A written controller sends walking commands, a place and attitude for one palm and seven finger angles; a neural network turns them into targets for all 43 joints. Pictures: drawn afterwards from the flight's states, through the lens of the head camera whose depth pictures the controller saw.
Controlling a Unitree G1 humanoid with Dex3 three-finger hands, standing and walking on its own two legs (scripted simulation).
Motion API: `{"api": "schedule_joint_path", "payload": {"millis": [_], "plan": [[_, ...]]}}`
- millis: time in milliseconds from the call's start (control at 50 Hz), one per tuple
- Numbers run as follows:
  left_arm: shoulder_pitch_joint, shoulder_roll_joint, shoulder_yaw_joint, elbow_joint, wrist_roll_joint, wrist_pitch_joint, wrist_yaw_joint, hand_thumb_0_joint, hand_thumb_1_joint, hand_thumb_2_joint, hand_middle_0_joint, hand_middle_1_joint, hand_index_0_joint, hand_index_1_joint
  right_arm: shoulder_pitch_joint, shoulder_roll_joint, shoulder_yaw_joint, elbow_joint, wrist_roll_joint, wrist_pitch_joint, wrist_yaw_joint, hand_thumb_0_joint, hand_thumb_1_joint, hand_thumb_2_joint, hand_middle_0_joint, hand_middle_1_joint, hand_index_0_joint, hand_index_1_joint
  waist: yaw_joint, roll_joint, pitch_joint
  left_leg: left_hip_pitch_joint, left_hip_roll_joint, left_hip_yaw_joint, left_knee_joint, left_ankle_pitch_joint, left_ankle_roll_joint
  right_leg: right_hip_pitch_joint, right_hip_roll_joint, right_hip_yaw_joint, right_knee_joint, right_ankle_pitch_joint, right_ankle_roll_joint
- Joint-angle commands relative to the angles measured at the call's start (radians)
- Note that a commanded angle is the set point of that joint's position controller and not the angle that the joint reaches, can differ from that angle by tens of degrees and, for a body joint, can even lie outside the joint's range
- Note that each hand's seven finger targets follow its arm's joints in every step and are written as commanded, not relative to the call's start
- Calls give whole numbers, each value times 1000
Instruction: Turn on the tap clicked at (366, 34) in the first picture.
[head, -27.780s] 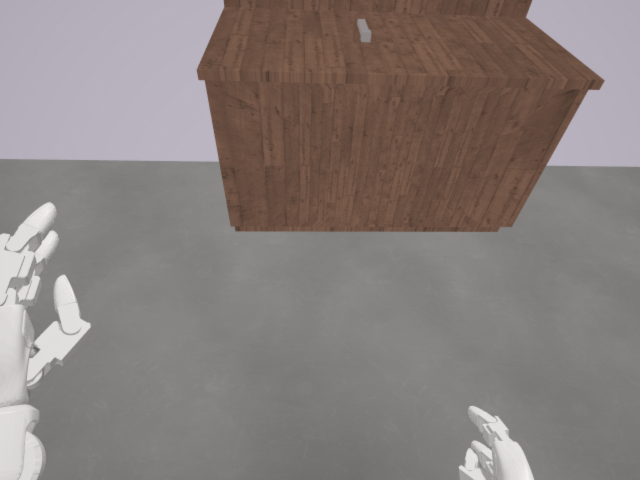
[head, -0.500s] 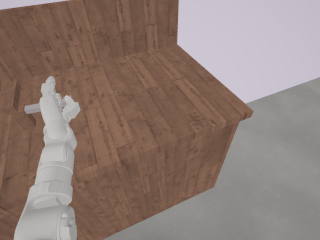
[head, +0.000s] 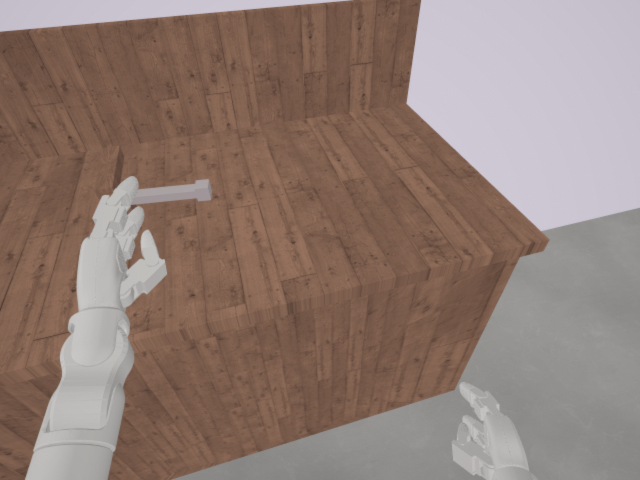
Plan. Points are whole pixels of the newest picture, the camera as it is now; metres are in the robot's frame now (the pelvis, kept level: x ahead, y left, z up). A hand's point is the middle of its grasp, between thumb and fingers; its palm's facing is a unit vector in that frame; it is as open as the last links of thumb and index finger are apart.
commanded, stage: draw the hand back beside the body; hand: left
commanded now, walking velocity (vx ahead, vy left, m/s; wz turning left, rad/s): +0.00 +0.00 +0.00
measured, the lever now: (203, 190) +0.58 +0.28 +0.05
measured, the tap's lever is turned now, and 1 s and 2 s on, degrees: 82 82 82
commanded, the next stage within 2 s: step back with the hand held close in 0.72 s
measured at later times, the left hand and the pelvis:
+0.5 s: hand (96, 338) +0.20 +0.24 +0.16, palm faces +0.42 -0.85 -0.33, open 7.4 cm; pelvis +0.01 +0.00 +0.00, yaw +1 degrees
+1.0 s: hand (98, 334) +0.20 +0.24 +0.16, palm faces +0.42 -0.83 -0.37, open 7.4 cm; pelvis -0.01 -0.01 +0.00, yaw +1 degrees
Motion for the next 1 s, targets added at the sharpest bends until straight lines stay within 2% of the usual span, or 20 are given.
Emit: {"api": "schedule_joint_path", "payload": {"millis": [0, 60, 140, 220, 260, 300, 420, 480, 500, 580, 620, 680, 720, 740, 780, 820, 840, 880, 900, 980], "plan": [[-204, 241, 146, -359, 3, -78, 9, 0, 900, 900, -189, -267, -189, -267, -106, -129, -57, -132, -8, -48, -4, 0, -900, -900, 200, 300, 200, 300, 14, 49, -135, 9, 17, -22, -86, 138, -10, 73, -8, 14, -62, 100, 2], [-133, 180, 92, -394, 4, -77, 3, 0, 900, 900, -192, -276, -192, -276, -104, -126, -58, -134, -9, -58, 2, 0, -900, -900, 200, 300, 200, 300, 6, 38, -97, 8, 22, -29, -96, 116, -11, 59, -8, 13, -68, 75, 4], [-3, 179, 107, -451, 4, -83, 4, 0, 900, 900, -196, -288, -196, -288, -96, -133, -70, -130, -13, -71, 7, 0, -900, -900, 200, 300, 200, 300, 12, -17, -105, 19, 21, -30, -92, 141, -8, 73, -7, 9, -70, 89, 7], [100, 196, 138, -553, 8, -95, 7, 0, 900, 900, -200, -300, -200, -300, -97, -131, -76, -125, -18, -83, 11, 0, -900, -900, 200, 300, 200, 300, 20, 28, -116, 30, 16, -31, -86, 167, -13, 84, -9, 9, -67, 103, 6], [184, 206, 163, -574, 6, -97, 10, 0, 900, 900, -200, -300, -200, -300, -96, -131, -80, -126, -22, -88, 12, 0, -900, -900, 200, 300, 200, 300, 28, -20, -108, 14, 14, -24, -77, 175, -9, 91, -11, 7, -66, 118, 8], [230, 240, 201, -632, 8, -102, 12, 0, 900, 900, -200, -300, -200, -300, -100, -134, -85, -126, -23, -93, 13, 0, -900, -900, 200, 300, 200, 300, 31, 7, -110, 16, 11, -19, -66, 187, -8, 95, -13, 11, -65, 132, 8], [390, 203, 202, -688, 4, -108, 10, 0, 900, 900, -200, -300, -200, -300, -99, -119, -87, -129, -26, -108, 14, 0, -900, -900, 200, 300, 200, 300, 29, 25, -28, -16, 13, -13, -56, 121, -6, 51, -22, 16, -81, 73, 14], [318, 194, 178, -683, 10, -108, 17, 0, 900, 900, -200, -300, -200, -300, -93, -124, -90, -123, -24, -119, 6, 0, -900, -900, 200, 300, 200, 300, 9, 2, -5, -16, 10, -12, -47, 68, 0, 15, -21, 20, -92, 26, 20], [287, 199, 178, -695, 12, -109, 21, 0, 900, 900, -200, -300, -200, -300, -92, -129, -91, -117, -24, -124, 4, 0, -900, -900, 200, 300, 200, 300, 2, 37, -1, -7, 7, -11, -44, 53, 1, 4, -22, 25, -97, 14, 18], [291, 191, 175, -645, 8, -105, 27, 0, 900, 900, -200, -300, -200, -300, -96, -122, -89, -120, -24, -127, -6, 0, -900, -900, 200, 300, 200, 300, 9, -51, -8, -8, 4, -13, -42, 20, 12, 7, -24, 23, -100, -33, 25], [292, 205, 191, -662, 10, -112, 30, 0, 900, 900, -200, -300, -200, -300, -98, -116, -85, -119, -27, -135, -7, 0, -900, -900, 200, 300, 200, 300, 20, 10, -36, -1, -1, -17, -46, 34, 8, 30, -28, 24, -90, -12, 18], [318, 194, 182, -656, 7, -108, 28, 0, 900, 900, -200, -300, -200, -300, -98, -115, -81, -118, -28, -135, -4, 0, -900, -900, 200, 300, 200, 300, 23, -16, -38, -9, 2, -20, -45, 59, 5, 45, -29, 21, -84, 13, 19], [315, 201, 187, -678, 8, -110, 28, 0, 900, 900, -200, -300, -200, -300, -103, -112, -78, -119, -30, -140, -4, 0, -900, -900, 200, 300, 200, 300, 27, 39, -44, 0, 2, -18, -49, 76, 3, 52, -30, 22, -80, 36, 16], [326, 191, 178, -664, 10, -107, 27, 0, 900, 900, -200, -300, -200, -300, -101, -112, -77, -114, -30, -141, -3, 0, -900, -900, 200, 300, 200, 300, 23, 24, -25, -8, 5, -19, -51, 80, 1, 46, -27, 18, -79, 39, 16], [326, 202, 189, -669, 9, -106, 26, 0, 900, 900, -200, -300, -200, -300, -100, -116, -78, -116, -31, -142, -1, 0, -900, -900, 200, 300, 200, 300, 25, -7, -32, -12, 5, -18, -48, 97, 3, 57, -27, 19, -77, 61, 17], [279, 221, 206, -652, 9, -106, 29, 0, 900, 900, -200, -300, -200, -300, -103, -117, -77, -107, -29, -141, -2, 0, -900, -900, 200, 300, 200, 300, 22, 15, -23, -14, 5, -20, -55, 89, 0, 50, -25, 17, -79, 49, 16], [291, 287, 296, -651, 12, -123, 34, 0, 900, 900, -200, -300, -200, -300, -93, -147, -80, -166, -13, -113, -4, 0, -900, -900, 200, 300, 200, 300, -6, -20, 47, -105, 30, -48, -8, 33, 19, -83, -74, 86, -109, 73, 29], [366, 213, 225, -600, 20, -119, 22, 0, 900, 900, -200, -300, -200, -300, -76, -135, -85, -161, -15, -83, 3, 0, -900, -900, 200, 300, 200, 300, -16, -65, 13, -94, 28, -61, 50, 16, 19, -122, -122, 125, -131, 29, 27], [352, 221, 230, -648, 25, -131, 23, 0, 900, 900, -200, -300, -200, -300, -82, -134, -85, -167, -17, -75, 3, 0, -900, -900, 200, 300, 200, 300, -17, -21, -16, -87, 30, -55, 53, 36, 17, -123, -127, 122, -118, 57, 20], [459, 216, 224, -680, 28, -130, 33, 0, 900, 900, -200, -300, -200, -300, -45, -142, -98, -192, -13, -51, -5, 0, -900, -900, 200, 300, 200, 300, -19, -17, -162, -68, 45, -46, 67, 185, 14, -58, -129, 82, -30, 217, 32]]}}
